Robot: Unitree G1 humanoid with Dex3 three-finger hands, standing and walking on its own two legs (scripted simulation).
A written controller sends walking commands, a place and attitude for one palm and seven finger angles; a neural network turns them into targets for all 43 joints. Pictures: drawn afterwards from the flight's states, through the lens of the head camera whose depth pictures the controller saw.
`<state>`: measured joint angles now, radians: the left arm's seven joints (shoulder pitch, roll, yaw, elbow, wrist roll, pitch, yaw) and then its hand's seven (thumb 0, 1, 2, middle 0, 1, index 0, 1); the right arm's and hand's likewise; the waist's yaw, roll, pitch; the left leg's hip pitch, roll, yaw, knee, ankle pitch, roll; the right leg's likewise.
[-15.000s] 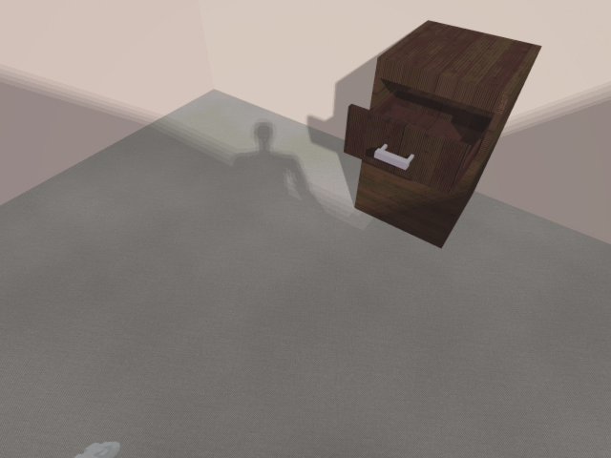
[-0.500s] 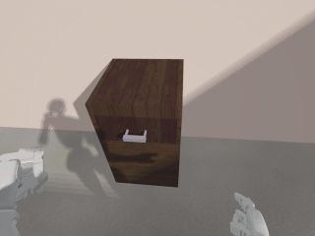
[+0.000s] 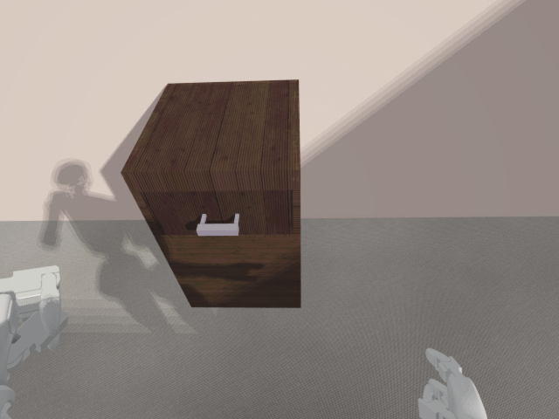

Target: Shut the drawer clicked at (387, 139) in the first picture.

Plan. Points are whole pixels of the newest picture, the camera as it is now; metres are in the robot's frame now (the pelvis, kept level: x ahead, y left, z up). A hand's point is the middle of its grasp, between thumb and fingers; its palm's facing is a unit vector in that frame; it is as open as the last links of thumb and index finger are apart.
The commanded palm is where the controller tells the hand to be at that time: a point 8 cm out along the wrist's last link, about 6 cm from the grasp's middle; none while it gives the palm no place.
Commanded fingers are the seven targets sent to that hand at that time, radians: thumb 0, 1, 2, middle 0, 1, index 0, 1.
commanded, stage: step back with the hand held close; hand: left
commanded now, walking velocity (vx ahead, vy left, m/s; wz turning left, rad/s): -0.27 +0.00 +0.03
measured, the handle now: (219, 223) +0.62 +0.22 -0.21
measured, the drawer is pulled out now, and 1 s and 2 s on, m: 0.00 0.00 0.00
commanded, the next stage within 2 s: stop stepping back and stand still in 1.14 s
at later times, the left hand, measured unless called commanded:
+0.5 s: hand out of the picture +0.11 +0.27 +0.15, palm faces +0.36 -0.80 -0.48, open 3.2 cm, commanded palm +0.05 +0.31 +0.18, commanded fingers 0.00 0.90 0.90 -1.40 -1.60 -1.40 -1.60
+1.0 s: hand out of the picture +0.06 +0.29 +0.17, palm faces +0.37 -0.78 -0.50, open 3.2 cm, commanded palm -0.02 +0.32 +0.18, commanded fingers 0.00 0.90 0.90 -1.40 -1.60 -1.40 -1.60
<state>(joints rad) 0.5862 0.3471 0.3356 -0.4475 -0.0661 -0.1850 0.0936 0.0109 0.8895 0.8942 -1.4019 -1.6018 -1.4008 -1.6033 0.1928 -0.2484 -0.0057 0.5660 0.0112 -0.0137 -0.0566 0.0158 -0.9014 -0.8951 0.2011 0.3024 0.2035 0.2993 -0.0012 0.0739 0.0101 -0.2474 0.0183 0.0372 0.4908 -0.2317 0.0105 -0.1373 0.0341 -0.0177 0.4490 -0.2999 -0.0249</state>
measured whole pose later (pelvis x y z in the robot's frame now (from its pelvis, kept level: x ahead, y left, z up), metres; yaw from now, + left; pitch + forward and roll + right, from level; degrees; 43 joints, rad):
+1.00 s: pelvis -0.13 +0.04 -0.02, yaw +4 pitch +1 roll -5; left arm 0.58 0.48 0.44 -0.64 -0.04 -0.28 0.15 0.01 0.88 0.89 -1.41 -1.60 -1.40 -1.60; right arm 0.20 -0.20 -0.03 0.59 -0.02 -0.09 -0.06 0.02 -0.90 -0.90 0.20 0.30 0.20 0.30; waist -0.04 0.04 0.06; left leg -0.54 0.03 -0.01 0.54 -0.03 0.08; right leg -0.42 0.11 0.01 0.97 -0.45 0.00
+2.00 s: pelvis -0.23 +0.05 +0.00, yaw -1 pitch -1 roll -2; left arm 0.64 0.36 0.34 -0.54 -0.04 -0.21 0.15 0.01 0.89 0.89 -1.41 -1.60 -1.40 -1.60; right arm 0.21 -0.17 0.03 0.63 0.00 -0.09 -0.06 0.02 -0.90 -0.89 0.20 0.30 0.21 0.30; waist 0.00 0.02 0.01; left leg -0.31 0.02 0.02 0.52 -0.20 0.01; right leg -0.19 0.01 -0.02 0.47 -0.27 0.01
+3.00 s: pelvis -0.23 +0.04 +0.00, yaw +1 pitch -2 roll +0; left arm 0.31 0.08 0.00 1.14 0.01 0.00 0.04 0.01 0.92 0.89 -0.21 -0.31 -0.21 -0.32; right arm 0.33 -0.09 -0.02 1.13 -0.02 0.01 -0.03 0.01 -0.91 -0.90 0.20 0.30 0.20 0.30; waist -0.01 0.01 0.03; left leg -0.27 0.00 0.00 0.46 -0.17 0.01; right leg -0.17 -0.01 -0.04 0.48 -0.28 -0.01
